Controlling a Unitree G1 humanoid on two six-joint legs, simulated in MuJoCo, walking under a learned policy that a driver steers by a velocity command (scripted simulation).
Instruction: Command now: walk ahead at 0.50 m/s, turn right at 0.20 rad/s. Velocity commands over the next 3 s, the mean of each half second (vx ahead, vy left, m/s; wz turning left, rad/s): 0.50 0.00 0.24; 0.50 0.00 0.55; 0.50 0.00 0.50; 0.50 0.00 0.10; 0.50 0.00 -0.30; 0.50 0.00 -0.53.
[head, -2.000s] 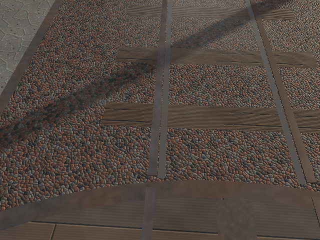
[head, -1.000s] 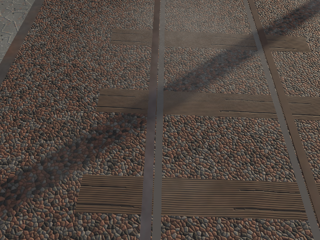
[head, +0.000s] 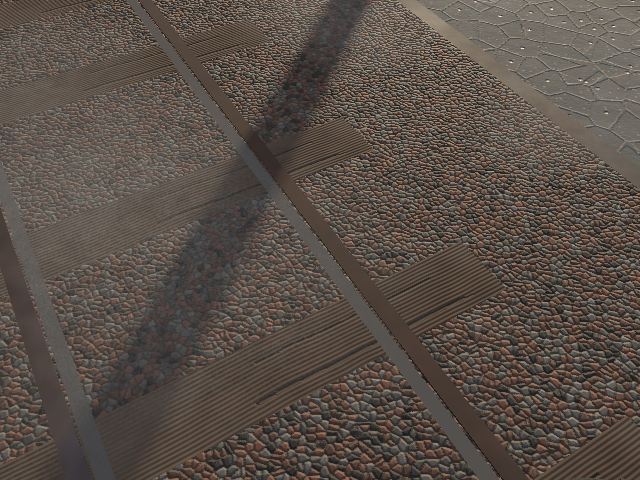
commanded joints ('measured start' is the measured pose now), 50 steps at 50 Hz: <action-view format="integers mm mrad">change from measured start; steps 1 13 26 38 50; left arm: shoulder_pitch -74 -336 -143 -70 -126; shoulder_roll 115 36 59 187 159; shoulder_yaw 14 -16 8 53 20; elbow -109 -193 -106 -14 -97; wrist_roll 19 18 40 10 38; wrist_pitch -30 -61 -60 -47 -77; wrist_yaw -4 -27 -25 -9 -8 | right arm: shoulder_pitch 157 278 214 -60 139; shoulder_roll -114 -177 -99 -73 -162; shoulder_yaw -28 -36 -21 -2 -37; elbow -3 32 -67 -201 -194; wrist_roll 2 34 31 25 2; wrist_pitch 20 53 86 99 77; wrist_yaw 1 -26 -25 30 2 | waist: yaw -84 -105 -21 28 -21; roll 95 129 -102 -29 88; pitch -32 -7 14 67 -81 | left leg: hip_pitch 425 206 -320 -232 309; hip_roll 328 207 164 138 230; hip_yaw -510 -268 -103 5 -402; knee -288 -314 626 150 -270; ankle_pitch -254 91 -161 111 93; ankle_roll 200 180 -25 8 250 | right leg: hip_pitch -491 -174 197 270 -379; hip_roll -120 -90 -354 -371 -217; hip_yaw -44 -128 70 -281 -85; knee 217 -482 -861 -870 116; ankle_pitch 95 473 335 551 180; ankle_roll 1 71 -138 -93 48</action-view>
